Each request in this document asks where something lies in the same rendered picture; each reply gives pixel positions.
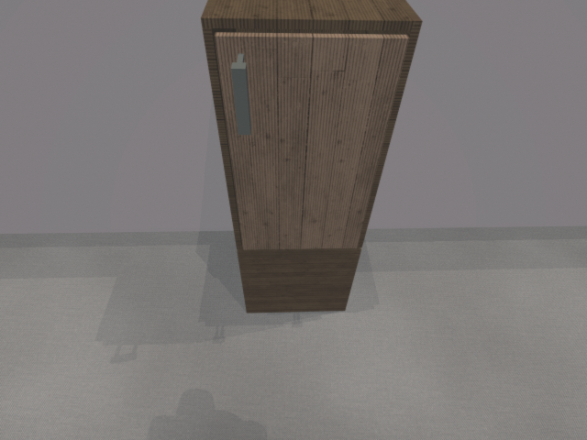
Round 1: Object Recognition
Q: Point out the cupboard door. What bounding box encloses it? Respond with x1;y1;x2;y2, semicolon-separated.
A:
215;32;409;250

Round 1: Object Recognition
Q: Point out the handle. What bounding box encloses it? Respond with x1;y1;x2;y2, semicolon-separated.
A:
231;53;251;135

